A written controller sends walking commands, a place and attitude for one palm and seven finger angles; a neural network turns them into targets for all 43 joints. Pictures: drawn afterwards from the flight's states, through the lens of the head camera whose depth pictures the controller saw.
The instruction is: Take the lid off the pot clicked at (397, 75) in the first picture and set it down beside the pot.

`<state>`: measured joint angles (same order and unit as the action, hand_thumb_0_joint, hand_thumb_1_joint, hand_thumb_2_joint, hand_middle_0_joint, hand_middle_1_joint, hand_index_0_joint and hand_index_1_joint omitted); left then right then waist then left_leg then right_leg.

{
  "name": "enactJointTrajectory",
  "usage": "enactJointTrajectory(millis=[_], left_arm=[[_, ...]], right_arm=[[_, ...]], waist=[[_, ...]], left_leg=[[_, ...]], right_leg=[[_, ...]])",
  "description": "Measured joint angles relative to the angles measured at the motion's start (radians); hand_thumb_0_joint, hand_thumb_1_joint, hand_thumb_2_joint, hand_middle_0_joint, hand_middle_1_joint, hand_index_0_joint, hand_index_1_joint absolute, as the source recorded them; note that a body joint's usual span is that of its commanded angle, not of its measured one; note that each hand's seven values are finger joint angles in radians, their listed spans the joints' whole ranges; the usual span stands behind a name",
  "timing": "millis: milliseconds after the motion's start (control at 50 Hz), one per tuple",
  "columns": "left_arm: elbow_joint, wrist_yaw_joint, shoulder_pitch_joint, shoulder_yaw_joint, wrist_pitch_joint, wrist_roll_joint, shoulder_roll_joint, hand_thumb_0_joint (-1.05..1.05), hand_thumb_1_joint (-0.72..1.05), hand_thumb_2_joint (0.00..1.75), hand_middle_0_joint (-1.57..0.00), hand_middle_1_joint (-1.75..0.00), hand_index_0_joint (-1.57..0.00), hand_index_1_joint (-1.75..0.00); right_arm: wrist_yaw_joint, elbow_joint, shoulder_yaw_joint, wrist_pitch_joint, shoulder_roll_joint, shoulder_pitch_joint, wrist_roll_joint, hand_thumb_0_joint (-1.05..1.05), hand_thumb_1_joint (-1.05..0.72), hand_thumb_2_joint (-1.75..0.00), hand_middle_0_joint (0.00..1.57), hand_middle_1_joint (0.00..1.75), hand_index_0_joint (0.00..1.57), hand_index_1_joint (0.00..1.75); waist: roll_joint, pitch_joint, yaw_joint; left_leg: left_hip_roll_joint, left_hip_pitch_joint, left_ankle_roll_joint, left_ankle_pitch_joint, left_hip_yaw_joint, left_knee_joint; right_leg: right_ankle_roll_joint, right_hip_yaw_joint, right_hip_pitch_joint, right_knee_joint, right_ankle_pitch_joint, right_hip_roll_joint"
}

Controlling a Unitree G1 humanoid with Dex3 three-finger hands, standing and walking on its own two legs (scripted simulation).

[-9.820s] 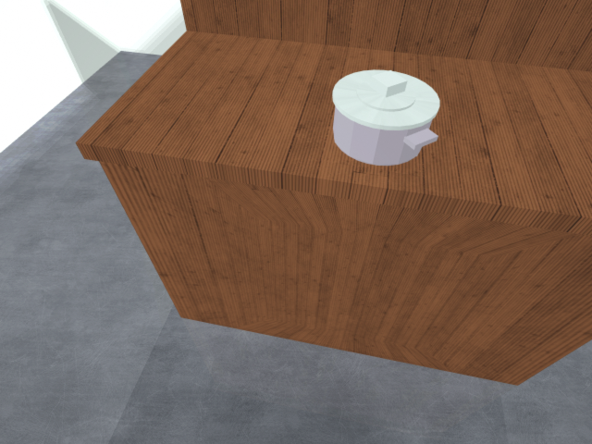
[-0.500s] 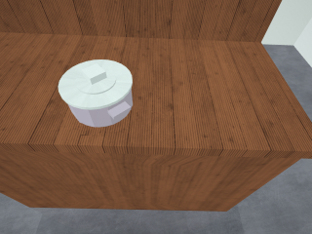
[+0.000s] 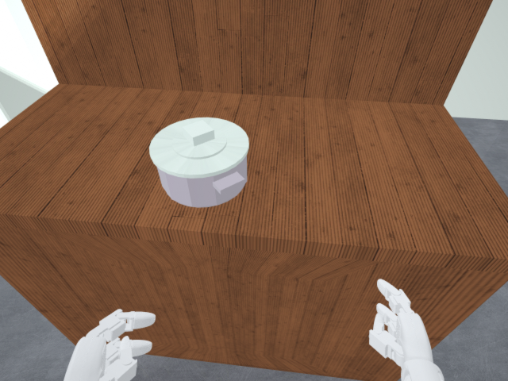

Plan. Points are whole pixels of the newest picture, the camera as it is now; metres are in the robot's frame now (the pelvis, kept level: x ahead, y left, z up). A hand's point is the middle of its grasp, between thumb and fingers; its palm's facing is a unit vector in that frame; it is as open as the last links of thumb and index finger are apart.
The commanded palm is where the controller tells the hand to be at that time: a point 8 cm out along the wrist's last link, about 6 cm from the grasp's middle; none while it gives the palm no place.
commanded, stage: lift the closed hand beside the body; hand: left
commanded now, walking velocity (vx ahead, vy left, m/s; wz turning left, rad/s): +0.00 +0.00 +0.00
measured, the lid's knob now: (198, 132) +0.50 +0.17 +0.16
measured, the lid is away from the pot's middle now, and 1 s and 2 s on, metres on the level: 0.00 0.00 0.00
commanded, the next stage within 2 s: raise the hand higher, near the body in 0.24 s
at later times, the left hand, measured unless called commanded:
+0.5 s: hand (71, 329) +0.14 +0.24 +0.10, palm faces +0.30 -0.84 -0.45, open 3.1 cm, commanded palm +0.09 +0.27 +0.14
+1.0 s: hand (67, 279) +0.17 +0.24 +0.17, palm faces +0.38 -0.81 -0.44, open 3.1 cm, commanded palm +0.12 +0.27 +0.19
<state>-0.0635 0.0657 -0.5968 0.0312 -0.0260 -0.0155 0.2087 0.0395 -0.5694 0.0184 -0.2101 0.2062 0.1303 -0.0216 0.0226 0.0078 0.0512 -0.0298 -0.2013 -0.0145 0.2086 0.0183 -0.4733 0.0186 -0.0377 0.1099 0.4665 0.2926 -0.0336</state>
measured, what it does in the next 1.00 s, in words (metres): stands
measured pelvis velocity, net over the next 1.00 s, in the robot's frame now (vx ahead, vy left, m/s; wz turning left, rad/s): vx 0.01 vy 0.00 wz -0.01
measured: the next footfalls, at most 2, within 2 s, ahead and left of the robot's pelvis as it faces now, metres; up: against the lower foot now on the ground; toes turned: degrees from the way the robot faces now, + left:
none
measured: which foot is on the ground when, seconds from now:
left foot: down 0.00-1.00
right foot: down 0.00-1.00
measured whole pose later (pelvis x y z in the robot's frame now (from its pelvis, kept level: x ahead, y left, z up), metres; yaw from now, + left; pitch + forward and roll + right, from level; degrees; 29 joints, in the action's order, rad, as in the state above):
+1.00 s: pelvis +0.01 +0.00 +0.00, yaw -1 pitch -5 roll +0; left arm -0.56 0.07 -0.60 0.30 -0.14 -0.03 0.33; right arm 0.07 -0.61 -0.01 -0.21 0.19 0.16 0.00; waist 0.06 -0.03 0.09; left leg -0.04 -0.15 -0.01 0.23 0.03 -0.47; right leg 0.02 -0.03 0.04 0.43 0.29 -0.03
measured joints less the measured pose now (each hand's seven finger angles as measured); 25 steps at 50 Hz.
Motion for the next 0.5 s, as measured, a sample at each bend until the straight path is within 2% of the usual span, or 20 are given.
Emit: enactJointTrajectory(millis=[80,180,320,500], left_arm=[[-0.07,0.007,0.002,0.036,-0.022,-0.008,0.018,0.01,0.9,0.9,-0.84,-1.0,-0.84,-0.99],[-0.17,-0.001,-0.03,0.06,-0.033,-0.012,0.03,0.02,0.9,0.9,-1.05,-1.23,-1.05,-1.22],[-0.274,0.003,-0.065,0.138,-0.048,-0.011,0.07,0.02,0.9,0.9,-1.22,-1.42,-1.23,-1.42],[-0.361,0.002,-0.11,0.199,-0.075,-0.003,0.103,0.02,0.9,0.9,-1.28,-1.49,-1.29,-1.48]], right_arm=[[0.015,0.04,-0.013,0.005,0.024,-0.016,0.012,0.01,-0.9,-0.9,0.2,0.29,0.2,0.3],[0.024,0.036,-0.03,0.011,0.009,0.007,0.023,0.01,-0.9,-0.9,0.2,0.29,0.2,0.3],[0.027,-0.021,-0.047,0.027,-0.03,0.068,0.024,0.01,-0.9,-0.9,0.2,0.3,0.2,0.3],[0.028,-0.068,-0.029,0.018,-0.026,0.094,0.017,0.02,-0.9,-0.9,0.21,0.3,0.2,0.3]], waist=[[0.007,-0.025,0.029],[0.012,-0.035,0.039],[0.025,-0.038,0.029],[0.037,-0.045,0.018]], left_leg=[[-0.004,-0.005,-0.002,-0.008,-0.023,-0.007],[-0.003,0.005,0.0,-0.01,-0.024,-0.004],[-0.003,0.03,0.002,-0.001,-0.01,0.0],[-0.002,0.039,0.007,0.006,0.01,0.004]], right_leg=[[-0.003,-0.023,-0.015,-0.019,-0.016,0.006],[-0.002,-0.024,-0.027,-0.027,-0.02,0.006],[0.002,-0.01,-0.047,-0.032,-0.017,0.004],[0.007,0.009,-0.046,-0.031,-0.013,0.001]])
